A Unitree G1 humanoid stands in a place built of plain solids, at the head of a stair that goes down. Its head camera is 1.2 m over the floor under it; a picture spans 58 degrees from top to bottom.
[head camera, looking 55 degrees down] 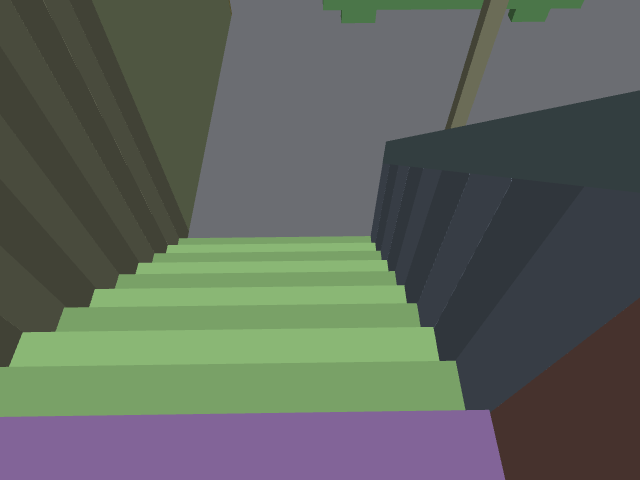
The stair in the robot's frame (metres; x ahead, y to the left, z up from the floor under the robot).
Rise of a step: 0.20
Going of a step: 0.20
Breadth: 1.60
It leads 1 degrees to the left of straight ahead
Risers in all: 10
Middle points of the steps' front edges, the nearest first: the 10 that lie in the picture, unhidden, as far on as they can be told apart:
0.28 0.35 0.00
0.48 0.35 -0.19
0.69 0.36 -0.39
0.89 0.36 -0.58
1.09 0.36 -0.78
1.29 0.37 -0.97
1.49 0.37 -1.17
1.69 0.37 -1.36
1.90 0.37 -1.56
2.10 0.38 -1.75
